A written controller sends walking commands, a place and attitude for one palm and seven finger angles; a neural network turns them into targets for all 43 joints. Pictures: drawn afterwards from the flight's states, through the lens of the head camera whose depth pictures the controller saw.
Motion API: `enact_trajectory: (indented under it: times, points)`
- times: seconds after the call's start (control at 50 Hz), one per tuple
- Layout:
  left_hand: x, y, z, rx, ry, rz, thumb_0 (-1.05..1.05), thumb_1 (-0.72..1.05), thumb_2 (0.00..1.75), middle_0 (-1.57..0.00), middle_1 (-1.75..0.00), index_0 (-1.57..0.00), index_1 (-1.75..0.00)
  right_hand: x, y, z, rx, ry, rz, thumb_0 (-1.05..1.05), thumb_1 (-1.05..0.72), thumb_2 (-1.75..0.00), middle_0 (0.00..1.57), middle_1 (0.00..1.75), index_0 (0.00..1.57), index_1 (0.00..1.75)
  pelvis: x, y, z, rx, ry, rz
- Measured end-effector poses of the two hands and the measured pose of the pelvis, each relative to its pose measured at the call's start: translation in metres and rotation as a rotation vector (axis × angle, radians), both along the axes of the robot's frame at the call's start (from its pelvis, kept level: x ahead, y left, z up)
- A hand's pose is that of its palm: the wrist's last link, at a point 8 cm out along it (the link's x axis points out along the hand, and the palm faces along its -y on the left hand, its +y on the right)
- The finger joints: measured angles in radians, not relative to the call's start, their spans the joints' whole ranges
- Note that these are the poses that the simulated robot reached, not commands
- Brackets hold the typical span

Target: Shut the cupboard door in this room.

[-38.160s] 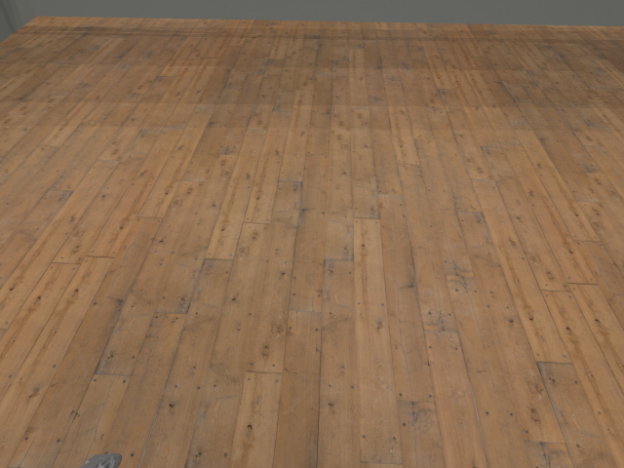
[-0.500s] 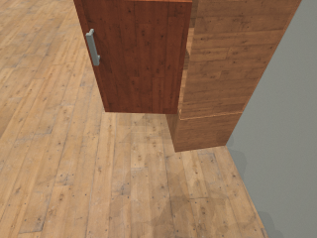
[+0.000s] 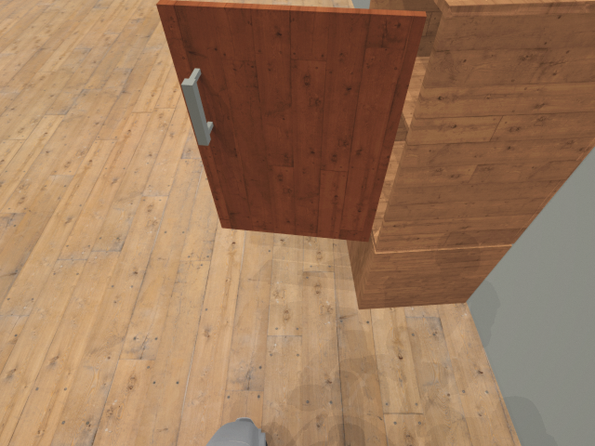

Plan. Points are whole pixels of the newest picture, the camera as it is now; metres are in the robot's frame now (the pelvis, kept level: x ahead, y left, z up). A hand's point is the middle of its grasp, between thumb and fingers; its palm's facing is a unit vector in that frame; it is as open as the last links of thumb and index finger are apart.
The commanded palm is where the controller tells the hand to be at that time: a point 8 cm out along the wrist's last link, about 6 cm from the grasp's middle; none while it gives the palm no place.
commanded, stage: take the last steps up to it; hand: left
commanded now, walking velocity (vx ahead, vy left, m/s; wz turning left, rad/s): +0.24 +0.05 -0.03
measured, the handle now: (200, 108) +0.66 +0.26 +0.07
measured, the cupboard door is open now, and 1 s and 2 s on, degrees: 79 79 79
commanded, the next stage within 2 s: come to a stop and stand still in 0.22 s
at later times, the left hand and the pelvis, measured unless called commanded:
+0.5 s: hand (204, 339) +0.30 +0.21 -0.16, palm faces -0.04 -0.97 -0.23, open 7.4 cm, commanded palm none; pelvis +0.17 +0.03 -0.01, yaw -2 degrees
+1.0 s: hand (130, 411) +0.17 +0.30 -0.18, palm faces +0.05 -0.98 -0.21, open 7.4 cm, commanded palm none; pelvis +0.15 +0.10 +0.00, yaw -2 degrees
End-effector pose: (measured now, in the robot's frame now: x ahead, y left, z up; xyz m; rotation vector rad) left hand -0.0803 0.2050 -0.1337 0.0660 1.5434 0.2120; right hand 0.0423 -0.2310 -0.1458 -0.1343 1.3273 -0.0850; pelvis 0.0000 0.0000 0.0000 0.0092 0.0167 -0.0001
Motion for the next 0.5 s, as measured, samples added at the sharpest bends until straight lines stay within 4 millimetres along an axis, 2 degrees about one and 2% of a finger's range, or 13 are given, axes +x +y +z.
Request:
enact_trajectory:
  times: [0.08, 0.12, 0.16, 0.26, 0.36, 0.44, 0.5]
  points:
    - [0.017, 0.026, -0.022, -0.023, 0.076, 0.017, 0.01, 0.9, 0.9, -0.2, -0.3, -0.2, -0.3, 0.067, 0.025, -0.006, -0.037, -0.108, 0.031, 0.01, -0.92, -0.9, 0.2, 0.3, 0.2, 0.3, 0.036, 0.025, -0.018, -0.009, -0.002, -0.003]
    - [0.04, 0.041, -0.025, -0.019, 0.08, -0.003, 0.01, 0.9, 0.9, -0.2, -0.3, -0.2, -0.3, 0.086, 0.035, -0.002, -0.046, -0.145, 0.017, 0.0, -0.92, -0.9, 0.2, 0.3, 0.2, 0.3, 0.049, 0.033, -0.018, -0.005, -0.008, -0.017]
    - [0.076, 0.054, -0.023, -0.008, 0.041, -0.033, 0.01, 0.91, 0.9, -0.2, -0.3, -0.2, -0.3, 0.097, 0.043, 0.003, -0.046, -0.158, -0.009, 0.0, -0.92, -0.9, 0.2, 0.3, 0.2, 0.3, 0.062, 0.038, -0.012, -0.005, -0.009, -0.032]
    - [0.186, 0.076, -0.012, 0.027, -0.149, -0.108, 0.01, 0.91, 0.9, -0.19, -0.3, -0.19, -0.3, 0.107, 0.043, 0.016, -0.078, -0.145, -0.067, -0.02, -0.95, -0.9, 0.2, 0.3, 0.21, 0.3, 0.094, 0.046, 0.001, 0.0, -0.002, -0.043]
    - [0.287, 0.075, 0.001, 0.047, -0.328, -0.161, 0.01, 0.91, 0.9, -0.19, -0.3, -0.19, -0.3, 0.101, 0.046, 0.011, -0.057, -0.045, -0.092, -0.01, -0.93, -0.9, 0.2, 0.3, 0.2, 0.3, 0.128, 0.045, 0.004, 0.011, -0.007, -0.04]
    - [0.346, 0.061, 0.005, 0.062, -0.412, -0.202, 0.0, 0.91, 0.9, -0.19, -0.3, -0.19, -0.3, 0.097, 0.048, -0.004, -0.023, 0.046, -0.118, 0.0, -0.92, -0.9, 0.2, 0.3, 0.2, 0.3, 0.156, 0.035, -0.003, 0.022, -0.026, -0.033]
    - [0.369, 0.049, 0.0, 0.071, -0.428, -0.224, 0.0, 0.91, 0.9, -0.19, -0.3, -0.19, -0.3, 0.101, 0.046, -0.017, 0.003, 0.097, -0.149, 0.0, -0.91, -0.9, 0.2, 0.3, 0.2, 0.3, 0.173, 0.028, -0.012, 0.018, -0.03, -0.029]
